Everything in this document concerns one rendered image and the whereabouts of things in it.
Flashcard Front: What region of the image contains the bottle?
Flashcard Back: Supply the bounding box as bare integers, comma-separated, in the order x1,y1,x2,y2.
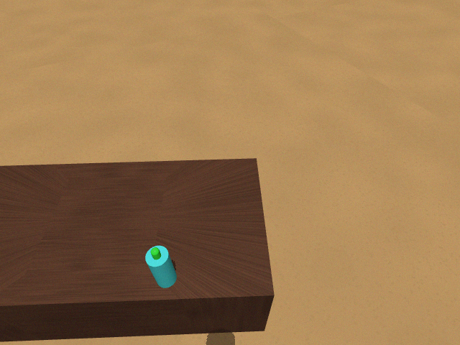
145,246,177,288

